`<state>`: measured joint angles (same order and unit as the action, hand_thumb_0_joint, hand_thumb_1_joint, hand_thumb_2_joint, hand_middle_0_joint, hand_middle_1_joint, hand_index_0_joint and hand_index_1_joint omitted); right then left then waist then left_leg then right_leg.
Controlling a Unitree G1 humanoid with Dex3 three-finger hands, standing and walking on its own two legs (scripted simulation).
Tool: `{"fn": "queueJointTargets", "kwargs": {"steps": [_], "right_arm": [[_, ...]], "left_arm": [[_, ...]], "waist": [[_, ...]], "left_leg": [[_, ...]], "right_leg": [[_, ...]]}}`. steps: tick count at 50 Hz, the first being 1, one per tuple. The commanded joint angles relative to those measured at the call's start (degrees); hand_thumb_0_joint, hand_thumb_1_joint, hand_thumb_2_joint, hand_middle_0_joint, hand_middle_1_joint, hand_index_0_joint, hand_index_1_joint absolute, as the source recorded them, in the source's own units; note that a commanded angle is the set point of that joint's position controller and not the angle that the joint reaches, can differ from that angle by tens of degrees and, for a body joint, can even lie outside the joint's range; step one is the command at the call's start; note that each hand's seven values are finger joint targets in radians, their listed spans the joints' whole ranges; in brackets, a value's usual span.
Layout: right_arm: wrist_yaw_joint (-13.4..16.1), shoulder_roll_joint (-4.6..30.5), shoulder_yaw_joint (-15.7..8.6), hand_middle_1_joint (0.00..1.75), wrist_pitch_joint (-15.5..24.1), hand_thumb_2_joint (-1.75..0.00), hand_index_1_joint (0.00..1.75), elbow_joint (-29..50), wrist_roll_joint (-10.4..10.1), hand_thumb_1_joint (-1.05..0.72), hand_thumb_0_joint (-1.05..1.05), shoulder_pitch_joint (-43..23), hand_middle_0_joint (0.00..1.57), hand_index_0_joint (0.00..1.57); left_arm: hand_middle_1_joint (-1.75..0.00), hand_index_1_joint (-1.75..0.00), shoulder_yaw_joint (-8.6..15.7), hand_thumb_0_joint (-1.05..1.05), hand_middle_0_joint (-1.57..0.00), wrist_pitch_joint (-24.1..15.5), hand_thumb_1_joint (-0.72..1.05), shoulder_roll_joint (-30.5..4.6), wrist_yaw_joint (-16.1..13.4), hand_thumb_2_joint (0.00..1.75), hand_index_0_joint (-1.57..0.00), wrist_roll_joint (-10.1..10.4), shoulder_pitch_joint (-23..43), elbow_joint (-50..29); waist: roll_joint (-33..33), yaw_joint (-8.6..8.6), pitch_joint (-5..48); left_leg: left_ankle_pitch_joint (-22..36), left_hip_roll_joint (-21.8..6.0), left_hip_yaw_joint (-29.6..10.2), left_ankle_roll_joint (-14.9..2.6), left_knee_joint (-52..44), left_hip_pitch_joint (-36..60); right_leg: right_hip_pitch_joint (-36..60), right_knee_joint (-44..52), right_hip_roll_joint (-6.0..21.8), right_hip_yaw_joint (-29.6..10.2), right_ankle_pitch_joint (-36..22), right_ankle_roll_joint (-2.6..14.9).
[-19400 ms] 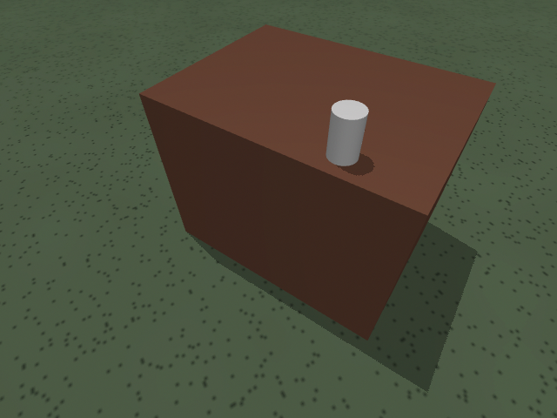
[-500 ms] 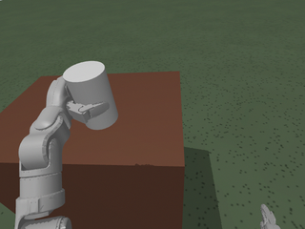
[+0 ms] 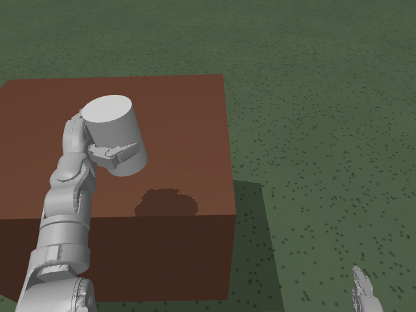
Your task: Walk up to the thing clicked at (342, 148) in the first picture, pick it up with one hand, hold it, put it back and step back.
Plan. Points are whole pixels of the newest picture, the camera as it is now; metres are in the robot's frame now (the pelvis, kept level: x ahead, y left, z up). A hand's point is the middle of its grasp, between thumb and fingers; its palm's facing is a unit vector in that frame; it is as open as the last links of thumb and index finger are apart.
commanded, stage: crouch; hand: left
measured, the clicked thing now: (118, 137) +0.41 +0.19 +0.16
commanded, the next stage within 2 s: lower in 0.44 s
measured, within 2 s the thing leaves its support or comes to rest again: rests again in 1.56 s
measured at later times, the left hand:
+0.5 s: hand (120, 141) +0.44 +0.20 +0.13, palm faces +0.18 -0.98 +0.01, open 11.4 cm
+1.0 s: hand (129, 160) +0.44 +0.20 +0.06, palm faces +0.16 -0.99 +0.00, open 11.4 cm
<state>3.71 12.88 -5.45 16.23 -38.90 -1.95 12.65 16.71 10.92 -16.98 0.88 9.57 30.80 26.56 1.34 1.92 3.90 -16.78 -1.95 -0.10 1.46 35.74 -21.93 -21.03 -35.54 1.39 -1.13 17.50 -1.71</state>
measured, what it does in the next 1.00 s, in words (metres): stands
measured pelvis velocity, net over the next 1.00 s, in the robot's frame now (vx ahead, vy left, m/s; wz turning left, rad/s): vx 0.00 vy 0.00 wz -0.01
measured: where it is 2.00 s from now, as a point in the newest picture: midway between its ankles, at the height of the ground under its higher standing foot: outside the picture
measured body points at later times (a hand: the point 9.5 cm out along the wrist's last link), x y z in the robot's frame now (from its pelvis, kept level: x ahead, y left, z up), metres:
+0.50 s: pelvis +0.01 +0.00 +0.00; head +0.03 +0.00 +0.45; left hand +0.42 +0.25 +0.13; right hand +0.16 -0.26 -0.08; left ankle +0.02 +0.14 -0.73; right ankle +0.01 -0.14 -0.73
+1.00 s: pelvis +0.00 +0.00 -0.02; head +0.06 +0.02 +0.42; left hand +0.43 +0.25 +0.07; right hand +0.15 -0.26 -0.09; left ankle +0.02 +0.14 -0.73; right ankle +0.01 -0.14 -0.73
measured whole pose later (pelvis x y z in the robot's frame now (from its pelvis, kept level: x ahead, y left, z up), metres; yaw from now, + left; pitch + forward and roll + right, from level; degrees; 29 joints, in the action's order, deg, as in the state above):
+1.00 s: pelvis +0.00 +0.00 -0.02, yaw -1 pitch +12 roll -1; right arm 2.3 12.1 -3.5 5.1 -26.4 -0.4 14.5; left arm 17.7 -13.5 -20.0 3.4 8.1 35.8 49.4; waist -0.3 5.3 5.3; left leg -21.2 -2.7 -0.5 1.2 47.3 -37.9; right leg -36.3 -45.3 0.5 -1.2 20.8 -1.9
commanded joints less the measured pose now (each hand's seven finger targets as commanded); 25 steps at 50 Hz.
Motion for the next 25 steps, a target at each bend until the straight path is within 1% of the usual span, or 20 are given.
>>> {"fn": "queueJointTargets", "kwargs": {"steps": [1,2,4,5,6,8,9,10,11,13,14,16,18,19,20,21,22,23,24,25], "right_arm": [[-0.2,5.9,-1.2,0.05,2.5,-0.05,0.05,10.4,0.1,0.55,0.0,-3.5,0.05,0.05],[-0.2,7.4,-2.3,0.05,2.2,-0.05,0.05,11.1,0.3,0.55,0.0,-3.1,0.05,0.05],[-0.3,6.4,-1.4,0.05,1.4,-0.05,0.05,10.3,0.2,0.55,0.0,-1.9,0.05,0.05],[-0.2,7.2,-1.9,0.05,1.3,-0.05,0.05,10.2,0.3,0.54,0.0,-2.0,0.05,0.05],[0.1,9.1,-3.5,0.05,1.2,-0.05,0.05,11.8,0.3,0.54,0.0,-3.0,0.05,0.05],[0.1,7.0,-1.4,0.05,0.6,-0.05,0.05,12.9,0.4,0.53,0.0,-2.2,0.05,0.05],[0.2,7.1,-1.1,0.05,0.4,-0.06,0.05,13.4,0.4,0.53,0.0,-3.0,0.05,0.05],[0.4,7.5,-1.9,0.05,0.0,-0.06,0.05,12.5,0.5,0.53,0.0,-2.9,0.05,0.05],[0.5,8.2,-2.2,0.05,-0.2,-0.06,0.05,12.7,0.6,0.53,0.0,-3.4,0.05,0.05],[0.6,6.8,-0.8,0.05,-0.9,-0.06,0.05,13.9,0.5,0.53,0.0,-4.1,0.05,0.05],[0.7,7.2,-1.1,0.05,-1.2,-0.06,0.05,13.3,0.6,0.53,0.0,-2.5,0.05,0.05],[0.5,8.0,-2.2,0.05,-2.1,-0.06,0.05,11.7,0.6,0.53,0.0,-2.3,0.05,0.05],[0.2,7.4,-1.5,0.05,-2.8,-0.06,0.05,13.3,0.5,0.53,0.0,-2.6,0.05,0.05],[0.1,6.8,-1.4,0.05,-3.2,-0.06,0.05,12.8,0.5,0.53,0.0,-3.2,0.05,0.05],[0.0,6.0,-0.6,0.05,-3.5,-0.06,0.05,13.2,0.4,0.53,0.0,-1.9,0.05,0.05],[0.0,6.7,-1.2,0.05,-3.7,-0.06,0.05,14.3,0.5,0.53,0.0,-2.5,0.05,0.05],[0.0,8.1,-2.5,0.05,-3.9,-0.06,0.05,14.1,0.5,0.53,0.0,-2.3,0.05,0.05],[-0.3,6.7,-1.5,0.05,-4.2,-0.06,0.05,14.3,0.5,0.53,0.0,-2.5,0.05,0.05],[-0.3,6.8,-1.3,0.05,-4.4,-0.06,0.05,15.4,0.5,0.53,0.0,-2.0,0.05,0.05],[-0.3,7.5,-2.0,0.05,-4.7,-0.06,0.05,15.7,0.5,0.53,0.0,-2.2,0.05,0.05]], "left_arm": [[-1.4,-1.4,1.4,0.0,-1.26,-7.8,0.11,-10.9,0.9,1.25,-1.28,0.6,22.2,-9.8],[-1.4,-1.4,2.6,0.0,-1.26,-8.7,0.1,-12.5,0.9,1.24,-1.28,0.7,23.1,-9.5],[-1.41,-1.4,1.3,0.0,-1.26,-10.6,0.1,-11.9,1.3,1.25,-1.28,0.7,25.8,-10.7],[-1.4,-1.39,2.1,0.0,-1.25,-11.4,0.07,-13.0,1.3,1.24,-1.27,0.8,26.2,-10.7],[-1.39,-1.39,2.1,0.0,-1.25,-12.0,0.05,-13.4,1.1,1.23,-1.27,0.7,26.8,-10.9],[-1.38,-1.38,1.2,0.0,-1.24,-13.4,0.05,-13.5,0.8,1.22,-1.26,0.1,30.0,-12.1],[-1.38,-1.39,0.9,0.0,-1.24,-13.8,0.05,-12.7,0.7,1.23,-1.26,0.2,29.4,-10.9],[-1.4,-1.4,0.6,0.0,-1.25,-14.4,0.04,-13.1,0.6,1.24,-1.27,0.0,29.6,-9.8],[-1.4,-1.4,1.2,0.0,-1.26,-14.9,0.05,-13.3,0.4,1.23,-1.28,0.2,29.4,-9.1],[-1.39,-1.39,1.0,0.0,-1.25,-16.0,0.05,-13.6,0.5,1.24,-1.27,0.2,30.6,-8.9],[-1.4,-1.41,2.0,0.0,-1.27,-16.2,0.07,-14.6,0.7,1.25,-1.29,0.3,29.5,-6.2],[-1.41,-1.42,1.8,0.0,-1.28,-16.2,0.05,-13.6,1.0,1.26,-1.3,0.2,25.6,-0.4],[-1.41,-1.42,1.9,0.0,-1.29,-16.5,0.07,-13.3,1.2,1.26,-1.3,0.2,25.7,1.8],[-1.41,-1.42,1.9,0.0,-1.28,-16.9,0.08,-13.4,1.4,1.26,-1.3,0.2,26.2,0.6],[-1.4,-1.41,1.9,0.0,-1.28,-17.1,0.07,-13.6,1.7,1.25,-1.3,0.2,26.7,1.0],[-1.42,-1.43,1.8,0.0,-1.29,-17.4,0.07,-13.0,1.9,1.26,-1.31,0.4,26.6,1.6],[-1.42,-1.42,3.2,0.0,-1.28,-17.7,0.05,-14.6,1.8,1.26,-1.3,0.6,26.2,2.3],[-1.4,-1.41,2.8,0.0,-1.27,-18.0,0.04,-14.0,1.9,1.25,-1.29,0.2,25.9,3.3],[-1.41,-1.41,3.3,0.0,-1.28,-18.5,0.04,-14.9,2.0,1.25,-1.3,0.3,27.6,1.8],[-1.4,-1.4,2.5,0.0,-1.27,-18.8,0.06,-14.4,2.0,1.25,-1.28,0.2,27.6,3.1]], "waist": [[-1.4,-0.16,13.8],[-1.8,0.39,15.3],[-0.5,0.77,15.4],[0.2,0.8,16.3],[-0.6,1.22,17.8],[0.7,1.52,20.4],[0.7,1.35,19.0],[1.8,1.51,19.5],[1.5,1.46,19.1],[2.2,1.09,20.6],[1.2,1.3,20.6],[0.7,0.91,16.8],[0.7,0.83,18.2],[0.8,0.32,16.9],[0.8,0.7,17.2],[-0.6,0.81,17.6],[-0.4,0.47,17.1],[-0.6,0.54,17.5],[-0.5,0.78,18.5],[-1.1,1.05,18.2]], "left_leg": [[11.5,1.6,1.2,-1.71,-3.8,7.3],[12.2,1.5,1.3,-1.85,-3.6,7.9],[12.5,1.7,1.5,-1.95,-3.2,8.2],[13.2,1.7,1.6,-1.96,-2.8,8.8],[13.9,1.6,1.5,-1.97,-2.6,9.9],[15.1,1.6,1.3,-1.93,-2.0,10.9],[14.6,1.4,1.2,-1.82,-2.2,10.9],[14.5,1.3,1.0,-1.71,-2.1,10.9],[14.5,1.1,0.7,-1.57,-2.1,11.0],[15.9,1.1,0.7,-1.52,-1.5,11.6],[16.8,1.1,0.7,-1.71,-1.1,10.8],[15.0,1.0,0.8,-1.67,-1.6,7.7],[16.1,0.9,0.8,-1.66,-1.3,8.1],[15.5,0.9,0.8,-1.58,-1.5,6.9],[15.2,1.0,1.2,-1.71,-1.2,6.7],[15.3,0.8,1.0,-1.76,-1.2,6.3],[15.4,0.8,1.0,-1.73,-1.1,5.9],[14.5,1.0,1.2,-1.83,-0.8,4.9],[15.2,0.9,1.2,-1.9,-0.4,5.4],[14.5,1.0,1.2,-1.99,-0.5,4.5]], "right_leg": [[2.5,4.7,-1.9,3.1,-12.7,1.18],[3.2,4.7,-1.7,2.9,-13.5,0.99],[2.4,4.6,-1.5,2.6,-14.3,0.97],[2.6,4.1,-1.3,2.5,-14.9,0.93],[2.5,4.0,-1.4,2.4,-15.6,0.91],[2.8,3.8,-1.2,2.3,-16.7,0.92],[2.4,3.8,-1.4,2.5,-15.9,1.08],[1.9,3.7,-1.3,2.5,-15.6,1.23],[1.5,3.4,-1.5,2.7,-15.3,1.33],[1.9,3.2,-1.4,2.7,-16.2,1.41],[2.5,3.0,-1.4,2.7,-17.2,1.24],[1.6,2.9,-1.6,2.7,-15.8,1.49],[1.2,2.7,-1.6,2.9,-16.3,1.59],[0.7,2.4,-1.7,3.0,-15.8,1.69],[0.9,2.5,-1.6,2.8,-15.9,1.62],[1.3,2.1,-1.8,3.1,-15.8,1.59],[1.1,2.0,-1.8,3.0,-15.7,1.62],[1.0,2.1,-1.7,2.8,-15.3,1.53],[1.1,1.8,-1.6,2.7,-16.0,1.39],[1.3,1.7,-1.6,2.6,-15.6,1.38]]}}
